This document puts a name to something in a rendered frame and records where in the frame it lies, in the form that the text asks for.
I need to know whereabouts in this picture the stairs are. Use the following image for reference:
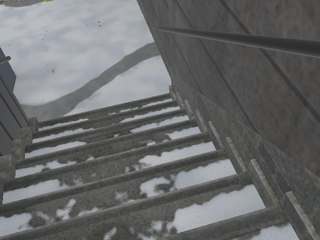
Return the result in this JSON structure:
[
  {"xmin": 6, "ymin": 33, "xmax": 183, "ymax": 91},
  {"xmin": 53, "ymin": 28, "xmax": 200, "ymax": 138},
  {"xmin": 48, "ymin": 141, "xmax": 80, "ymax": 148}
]
[{"xmin": 0, "ymin": 93, "xmax": 299, "ymax": 240}]

